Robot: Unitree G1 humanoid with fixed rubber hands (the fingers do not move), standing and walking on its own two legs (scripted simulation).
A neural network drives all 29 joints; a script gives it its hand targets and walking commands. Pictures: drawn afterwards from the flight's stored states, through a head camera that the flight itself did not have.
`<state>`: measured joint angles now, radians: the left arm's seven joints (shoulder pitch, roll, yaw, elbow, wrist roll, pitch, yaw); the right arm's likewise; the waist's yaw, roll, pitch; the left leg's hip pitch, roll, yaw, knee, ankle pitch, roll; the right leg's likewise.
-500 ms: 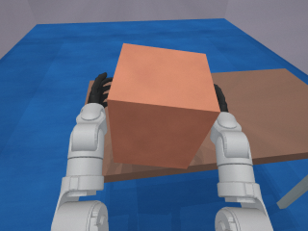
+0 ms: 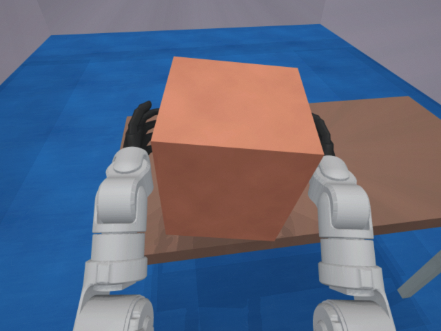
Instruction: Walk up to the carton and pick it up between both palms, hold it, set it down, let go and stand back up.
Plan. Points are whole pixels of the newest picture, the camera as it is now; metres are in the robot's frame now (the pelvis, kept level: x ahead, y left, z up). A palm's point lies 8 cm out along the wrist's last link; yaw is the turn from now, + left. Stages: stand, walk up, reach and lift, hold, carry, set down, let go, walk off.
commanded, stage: hold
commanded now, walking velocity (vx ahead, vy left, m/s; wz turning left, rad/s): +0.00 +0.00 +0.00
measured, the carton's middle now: (228, 156) +0.39 -0.01 +0.17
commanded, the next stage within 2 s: set down in 1.84 s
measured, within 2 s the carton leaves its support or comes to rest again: neither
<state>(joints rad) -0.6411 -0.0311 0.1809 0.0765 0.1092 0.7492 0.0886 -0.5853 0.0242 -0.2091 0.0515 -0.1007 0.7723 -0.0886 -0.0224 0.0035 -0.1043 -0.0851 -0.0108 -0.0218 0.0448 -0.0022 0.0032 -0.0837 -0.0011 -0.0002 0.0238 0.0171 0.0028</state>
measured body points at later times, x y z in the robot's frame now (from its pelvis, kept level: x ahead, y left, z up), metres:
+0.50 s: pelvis -0.02 +0.00 +0.00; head -0.06 +0.00 +0.45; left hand +0.36 +0.15 +0.21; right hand +0.35 -0.16 +0.19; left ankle +0.01 +0.12 -0.76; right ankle +0.01 -0.12 -0.76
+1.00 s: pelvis -0.02 +0.00 +0.00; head -0.06 +0.00 +0.45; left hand +0.38 +0.14 +0.21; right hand +0.36 -0.16 +0.18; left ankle +0.01 +0.11 -0.76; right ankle +0.01 -0.12 -0.76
